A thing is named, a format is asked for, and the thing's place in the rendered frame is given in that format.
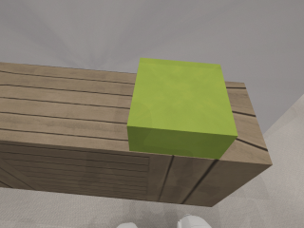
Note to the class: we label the carton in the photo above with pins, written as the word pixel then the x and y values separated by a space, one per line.
pixel 180 108

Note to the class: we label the pedestal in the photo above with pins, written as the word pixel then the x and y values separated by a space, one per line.
pixel 64 130

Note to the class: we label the robot right thigh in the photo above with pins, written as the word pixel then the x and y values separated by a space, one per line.
pixel 192 222

